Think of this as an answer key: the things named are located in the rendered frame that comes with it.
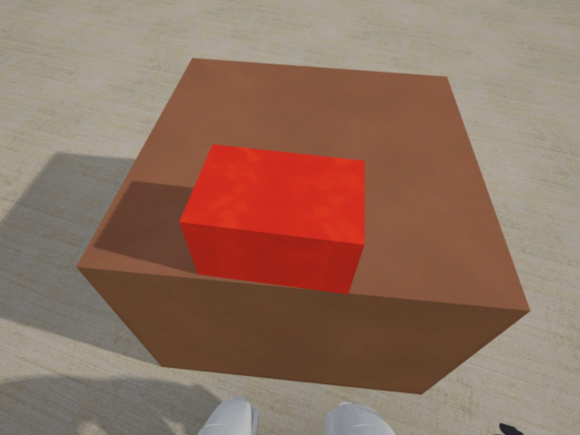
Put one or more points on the robot left thigh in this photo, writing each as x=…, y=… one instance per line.
x=232, y=417

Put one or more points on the robot right thigh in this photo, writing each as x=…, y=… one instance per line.
x=355, y=419

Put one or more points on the robot thigh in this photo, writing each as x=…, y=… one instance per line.
x=232, y=417
x=355, y=419

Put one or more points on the pedestal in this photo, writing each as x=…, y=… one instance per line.
x=435, y=282

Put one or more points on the carton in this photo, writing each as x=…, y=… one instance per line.
x=277, y=218

